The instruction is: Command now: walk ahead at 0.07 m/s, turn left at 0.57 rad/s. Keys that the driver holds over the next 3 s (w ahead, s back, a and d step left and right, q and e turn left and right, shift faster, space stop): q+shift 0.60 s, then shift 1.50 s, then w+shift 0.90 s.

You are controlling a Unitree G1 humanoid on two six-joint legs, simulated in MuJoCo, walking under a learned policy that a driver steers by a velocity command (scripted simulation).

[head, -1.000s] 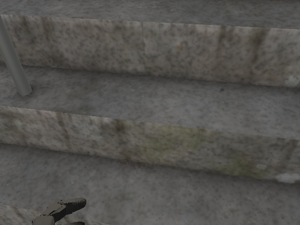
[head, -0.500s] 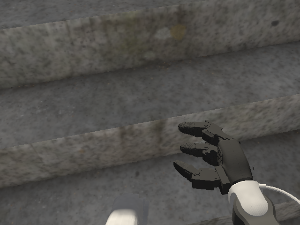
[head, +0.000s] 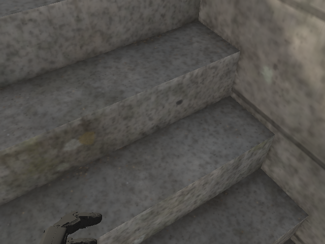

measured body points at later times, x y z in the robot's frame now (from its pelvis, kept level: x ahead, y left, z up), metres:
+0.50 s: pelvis +0.01 +0.02 +0.02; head +0.00 +0.03 +0.47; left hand +0.13 +0.35 -0.02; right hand +0.18 -0.17 -0.10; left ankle -0.04 +0.11 -0.71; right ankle +0.02 -0.11 -0.55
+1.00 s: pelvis +0.03 -0.01 +0.01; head +0.05 -0.03 +0.46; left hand +0.02 +0.22 -0.09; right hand +0.33 -0.06 -0.09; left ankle -0.05 +0.11 -0.67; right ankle +0.09 -0.09 -0.71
